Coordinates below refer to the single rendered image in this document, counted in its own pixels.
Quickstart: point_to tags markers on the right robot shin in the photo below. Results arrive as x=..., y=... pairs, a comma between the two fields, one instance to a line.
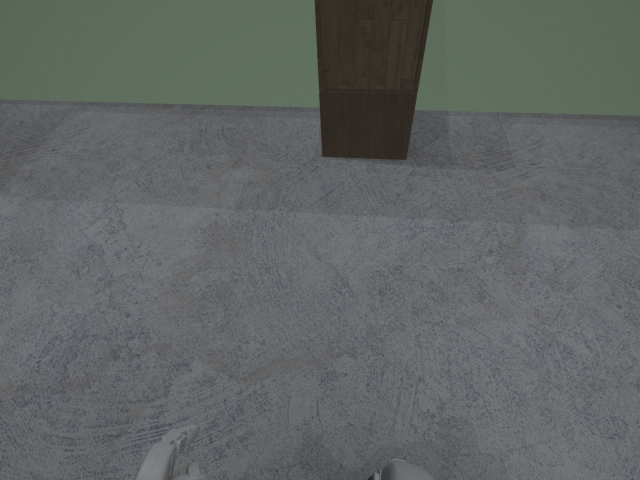
x=395, y=460

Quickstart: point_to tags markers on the cupboard door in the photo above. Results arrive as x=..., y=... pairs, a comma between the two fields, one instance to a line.
x=371, y=44

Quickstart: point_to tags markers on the robot left hand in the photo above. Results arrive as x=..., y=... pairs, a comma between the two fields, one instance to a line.
x=158, y=463

